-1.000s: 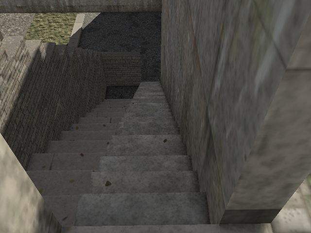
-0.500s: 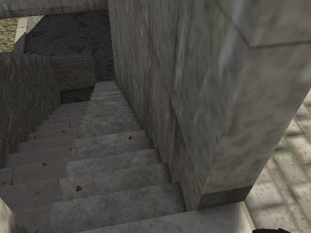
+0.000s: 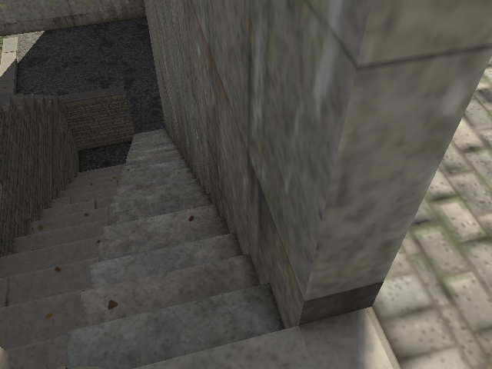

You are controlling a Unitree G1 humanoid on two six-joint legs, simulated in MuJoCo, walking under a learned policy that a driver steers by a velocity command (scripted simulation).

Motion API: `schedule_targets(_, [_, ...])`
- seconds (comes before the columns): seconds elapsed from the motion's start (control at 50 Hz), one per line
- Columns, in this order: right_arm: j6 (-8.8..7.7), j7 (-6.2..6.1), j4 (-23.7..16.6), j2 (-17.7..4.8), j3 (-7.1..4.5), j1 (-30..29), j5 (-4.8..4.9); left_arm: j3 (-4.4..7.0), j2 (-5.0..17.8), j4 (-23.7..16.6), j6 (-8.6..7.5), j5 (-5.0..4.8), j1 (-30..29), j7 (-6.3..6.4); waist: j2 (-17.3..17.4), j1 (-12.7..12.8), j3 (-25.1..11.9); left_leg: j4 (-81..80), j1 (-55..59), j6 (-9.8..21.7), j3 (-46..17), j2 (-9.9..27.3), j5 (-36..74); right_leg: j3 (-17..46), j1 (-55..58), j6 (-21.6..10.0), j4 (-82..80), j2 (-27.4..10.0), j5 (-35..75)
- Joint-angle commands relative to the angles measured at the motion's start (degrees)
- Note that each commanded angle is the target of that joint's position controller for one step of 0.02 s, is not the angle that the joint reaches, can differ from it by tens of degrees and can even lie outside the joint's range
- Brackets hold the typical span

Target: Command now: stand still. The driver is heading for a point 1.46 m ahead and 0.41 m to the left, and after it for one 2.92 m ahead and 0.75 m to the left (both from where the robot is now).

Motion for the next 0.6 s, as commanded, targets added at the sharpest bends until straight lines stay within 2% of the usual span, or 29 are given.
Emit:
schedule_targets(0.02, [-0.92, -0.16, -4.8, -7.3, -1.67, -2.7, 0.01, 2.16, 7.3, -4.8, -0.93, -0.02, -1.1, 0.28, 0.1, 0.3, -5.5, -4.9, 3.3, 1.2, -3.7, 2.1, 12.8, 1.6, 0.3, -2.7, -4.9, -1.0, 10.1])
schedule_targets(0.12, [-0.89, -0.19, -5.2, -7.6, -1.42, -2.5, -0.06, 2.15, 7.5, -4.9, -0.90, -0.01, -0.5, 0.46, 0.3, 0.3, -5.6, -4.6, 3.8, 1.2, -3.7, 2.1, 13.3, 1.3, -0.1, -2.6, -4.7, -0.8, 10.6])
schedule_targets(0.14, [-0.67, -0.55, -5.0, -8.7, -1.88, -1.1, -0.29, 2.59, 8.5, -4.7, -0.68, 0.26, 0.9, 0.82, 0.4, 0.3, -5.3, -5.1, 3.7, 2.0, -3.6, 1.9, 6.7, 1.1, -0.7, -3.5, -5.2, -0.5, 4.0])
schedule_targets(0.16, [-0.49, -1.31, -4.8, -10.8, -2.83, 0.6, -1.07, 3.52, 10.5, -4.6, -0.49, 1.14, 2.2, 1.48, 0.6, 0.0, -3.5, -5.8, 3.1, 4.2, -4.1, 1.7, -5.0, 1.2, -2.8, -5.6, -5.7, 0.0, -7.7])
schedule_targets(0.18, [-0.53, -1.92, -4.5, -10.6, -2.91, 2.1, -1.76, 3.75, 10.5, -4.5, -0.43, 1.94, 2.6, 2.00, 1.0, -0.3, -0.7, -7.8, 2.1, 6.7, -6.2, 2.6, -14.2, 2.0, -5.9, -7.5, -6.4, 0.0, -15.9])
schedule_targets(0.2, [-0.91, -2.44, -4.2, -9.4, -2.51, 3.4, -2.00, 3.48, 9.4, -4.7, -0.50, 2.24, 1.9, 2.30, 1.9, -0.8, 1.4, -10.2, 3.0, 9.2, -9.6, 4.5, -18.4, 2.6, -9.1, -8.7, -6.4, -0.1, -18.0])
schedule_targets(0.22, [-1.49, -2.94, -3.6, -8.6, -2.15, 5.2, -1.74, 2.92, 7.7, -5.0, -0.74, 2.21, 0.5, 2.52, 3.7, -1.7, 1.5, -13.1, 5.9, 11.8, -14.1, 7.6, -19.4, 2.0, -11.5, -8.9, -4.1, 0.2, -15.4])
schedule_targets(0.26, [-2.07, -3.74, -2.6, -8.0, -1.65, 7.2, -0.73, 2.14, 4.7, -4.6, -1.68, 2.35, -0.7, 2.52, 9.1, -2.4, 1.3, -20.4, 11.1, 17.3, -26.6, 17.5, -19.4, -1.9, -14.1, -7.1, 5.1, 2.4, -6.3])
schedule_targets(0.28, [-1.88, -3.86, -2.2, -7.7, -1.26, 8.3, -0.33, 2.00, 4.2, -4.7, -2.40, 2.30, -2.1, 2.85, 8.6, -2.9, 1.5, -21.9, 11.0, 17.2, -28.6, 19.6, -15.1, -0.9, -13.9, -6.9, 8.0, 2.1, -7.9])
schedule_targets(0.3, [-0.68, -4.28, -2.2, -8.3, -1.25, 1.2, 1.56, 1.97, 2.5, -6.3, -3.97, 1.76, -2.1, 1.81, 8.5, 3.7, 0.4, -16.9, 3.1, 13.4, -16.2, 11.9, -2.7, -4.5, -2.5, -8.3, -0.7, 2.7, -6.4])
schedule_targets(0.32, [1.33, -3.69, -2.7, -8.5, -0.65, -7.7, 1.34, 1.86, 2.0, -5.3, -5.05, -0.68, -2.5, 0.71, 3.1, 8.1, -0.6, -7.0, 2.3, 8.5, -8.6, 6.0, 24.6, -4.4, 2.6, -8.1, -14.5, 2.3, 19.4])
schedule_targets(0.34, [3.45, -2.88, -3.1, -8.0, -1.19, -3.5, -1.15, 3.77, 9.2, -4.0, -5.96, -0.92, 2.0, 1.04, -2.1, 4.7, -10.3, 2.5, 1.8, 1.3, -2.3, 0.1, 20.3, 1.8, 14.4, -10.0, -11.2, -3.7, 52.6])
schedule_targets(0.36, [5.22, -2.62, -4.3, -7.4, -1.05, -3.0, -1.83, 5.56, 15.9, -2.2, -5.97, 0.95, 12.0, 2.06, -12.6, 7.8, -13.6, 12.9, -13.6, -5.6, -1.3, -6.5, -7.7, 18.2, 29.1, -19.3, -5.3, -17.3, 83.4])
schedule_targets(0.38, [5.42, -2.35, -4.3, -7.3, -1.39, -4.5, -2.21, 5.47, 13.8, 2.0, -6.19, 2.19, 23.2, 2.02, -11.2, 12.8, -14.4, 25.1, -23.1, -7.8, -8.8, -6.1, -23.0, 22.5, 35.5, -22.9, -5.8, -22.8, 83.3])
schedule_targets(0.4, [5.20, -2.25, -3.4, -5.8, -0.98, -3.5, -2.92, 5.44, 13.2, 4.8, -6.52, 2.45, 23.4, 2.02, -9.0, 11.6, -9.6, 35.0, -27.4, -8.1, -13.8, -3.6, -22.7, 19.5, 32.3, -20.8, -5.5, -23.5, 73.6])
schedule_targets(0.42, [4.73, -2.43, -2.2, -7.2, -1.50, -2.2, -3.69, 4.89, 11.2, 4.3, -6.24, 2.06, 18.7, 2.06, -6.7, 9.6, -7.8, 40.2, -27.7, -8.3, -14.5, -2.5, -20.3, 16.6, 26.6, -19.2, -7.7, -21.6, 65.2])
schedule_targets(0.44, [4.74, -2.91, -0.7, -7.9, -1.78, 0.7, -4.14, 3.95, 9.2, 2.7, -5.89, 1.14, 11.2, 2.29, -6.1, 5.9, -6.2, 40.4, -23.7, -8.5, -14.4, -1.9, -17.2, 13.9, 18.2, -18.5, -10.9, -20.3, 60.3])
schedule_targets(0.46, [5.01, -3.40, 0.5, -7.6, -1.51, 3.3, -4.30, 3.28, 7.6, 1.3, -5.21, 0.89, 4.3, 2.71, -5.9, 2.7, -4.6, 39.3, -19.2, -8.7, -14.4, -0.8, -13.9, 11.6, 10.9, -17.2, -14.0, -18.4, 54.8])
schedule_targets(0.48, [5.53, -3.31, 1.7, -6.7, -1.16, 5.6, -3.94, 2.92, 7.3, 0.3, -4.59, 1.39, 0.0, 2.96, -5.9, 0.6, -4.3, 36.2, -14.9, -9.2, -13.7, -0.5, -10.3, 9.0, 6.7, -15.5, -15.2, -15.9, 50.3])
schedule_targets(0.5, [6.07, -2.70, 3.2, -6.2, -1.06, 7.6, -3.12, 3.24, 8.2, -0.2, -4.36, 1.78, -1.5, 3.25, -5.3, 0.0, -5.0, 32.4, -11.3, -10.2, -11.6, -0.9, -7.1, 6.9, 4.8, -14.6, -15.9, -13.9, 48.1])
schedule_targets(0.52, [6.36, -1.92, 4.2, -5.7, -0.70, 8.2, -2.29, 4.06, 10.1, -0.1, -4.47, 1.88, -1.1, 3.67, -5.3, 0.4, -5.4, 27.9, -9.2, -10.7, -10.2, -0.7, -5.1, 4.8, 4.7, -13.6, -15.9, -12.6, 47.1])
schedule_targets(0.54, [6.73, -1.33, 5.1, -5.1, -0.23, 7.9, -1.95, 4.92, 11.5, 0.7, -4.48, 2.09, 0.6, 4.04, -5.3, 1.8, -5.1, 23.2, -8.8, -11.2, -9.3, -0.4, -4.8, 4.6, 6.0, -13.7, -15.8, -12.8, 47.8])
schedule_targets(0.56, [7.24, -1.01, 5.3, -4.4, 0.29, 6.4, -1.87, 5.53, 11.9, 1.6, -4.47, 1.95, 2.6, 4.42, -6.3, 3.3, -5.1, 19.3, -9.4, -11.5, -9.2, 0.2, -5.7, 4.9, 8.4, -13.8, -15.0, -13.7, 48.8])
schedule_targets(0.6, [7.83, -1.08, 6.3, -3.7, 1.44, 3.6, -2.89, 6.23, 12.7, 2.9, -3.67, 2.05, 7.1, 4.59, -6.0, 6.3, -3.8, 10.5, -12.3, -10.5, -9.6, 1.8, -2.3, 7.9, 12.5, -15.2, -15.1, -17.4, 45.0])
Velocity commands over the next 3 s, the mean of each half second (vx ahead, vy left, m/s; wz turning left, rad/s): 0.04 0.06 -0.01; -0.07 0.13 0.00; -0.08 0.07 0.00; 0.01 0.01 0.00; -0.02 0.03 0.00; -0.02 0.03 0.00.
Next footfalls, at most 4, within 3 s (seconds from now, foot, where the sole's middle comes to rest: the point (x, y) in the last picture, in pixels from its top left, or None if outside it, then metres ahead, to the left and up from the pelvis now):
0.72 left None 0.11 0.20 -0.77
1.12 right None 0.01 0.04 -0.77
1.48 left None -0.11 0.29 -0.77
1.74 right None -0.02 0.05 -0.77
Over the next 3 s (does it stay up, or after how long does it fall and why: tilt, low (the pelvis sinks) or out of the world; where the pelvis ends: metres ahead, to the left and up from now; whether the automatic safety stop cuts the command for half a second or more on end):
stays up -0.16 0.22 0.02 its command is cut before an obstacle after 0.3 s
